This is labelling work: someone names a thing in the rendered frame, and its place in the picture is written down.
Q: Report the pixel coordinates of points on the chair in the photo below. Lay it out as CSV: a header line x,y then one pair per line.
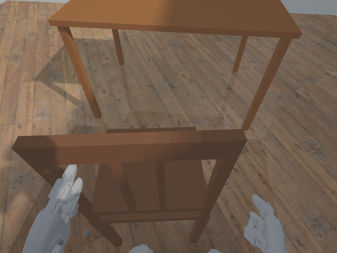
x,y
145,175

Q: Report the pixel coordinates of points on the robot left hand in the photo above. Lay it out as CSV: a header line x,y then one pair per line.
x,y
52,223

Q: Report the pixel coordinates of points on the robot right hand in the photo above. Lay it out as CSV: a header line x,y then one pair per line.
x,y
268,232

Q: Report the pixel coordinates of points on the table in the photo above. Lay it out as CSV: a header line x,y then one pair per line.
x,y
260,18

